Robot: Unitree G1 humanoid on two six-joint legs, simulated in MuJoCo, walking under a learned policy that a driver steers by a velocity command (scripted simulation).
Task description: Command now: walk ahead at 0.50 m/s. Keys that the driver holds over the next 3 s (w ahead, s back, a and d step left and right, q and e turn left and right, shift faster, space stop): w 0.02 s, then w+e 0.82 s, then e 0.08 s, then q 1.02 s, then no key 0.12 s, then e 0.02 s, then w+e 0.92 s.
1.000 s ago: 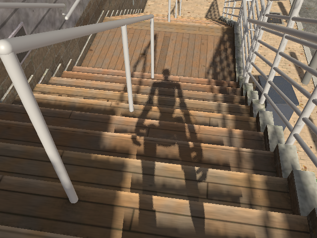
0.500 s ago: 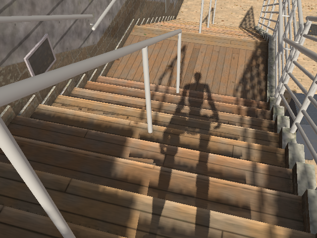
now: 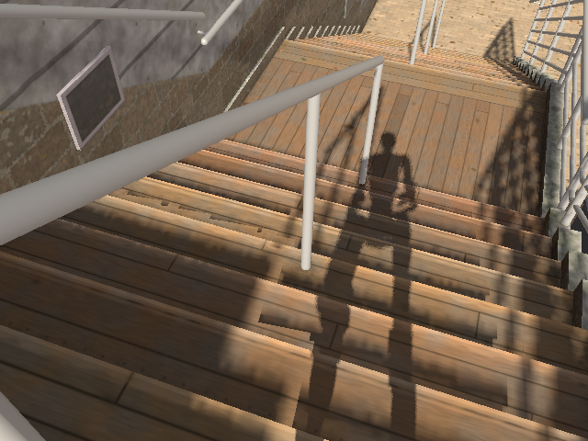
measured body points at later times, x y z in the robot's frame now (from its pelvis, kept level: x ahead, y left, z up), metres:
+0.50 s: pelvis +0.24 -0.02 -0.11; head +0.25 -0.03 +0.34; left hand +0.42 +0.17 -0.24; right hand +0.07 -0.14 -0.25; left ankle +0.09 +0.10 -0.77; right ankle +0.40 -0.19 -0.82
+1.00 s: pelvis +0.55 -0.10 -0.30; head +0.56 -0.10 +0.15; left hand +0.60 +0.11 -0.45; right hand +0.63 -0.37 -0.40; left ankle +0.70 -0.05 -1.04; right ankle +0.38 -0.18 -0.93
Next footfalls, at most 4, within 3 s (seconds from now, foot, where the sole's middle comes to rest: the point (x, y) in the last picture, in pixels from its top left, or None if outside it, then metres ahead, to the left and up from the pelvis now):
0.60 right None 0.42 -0.19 -0.97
1.02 left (355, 417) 0.71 -0.06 -1.14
1.46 right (423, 435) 0.69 -0.25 -1.14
2.12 left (335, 408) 0.73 0.00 -1.14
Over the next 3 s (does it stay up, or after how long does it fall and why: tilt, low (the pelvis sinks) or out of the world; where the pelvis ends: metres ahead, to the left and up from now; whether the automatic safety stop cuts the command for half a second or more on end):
stays up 1.09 -0.21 -0.56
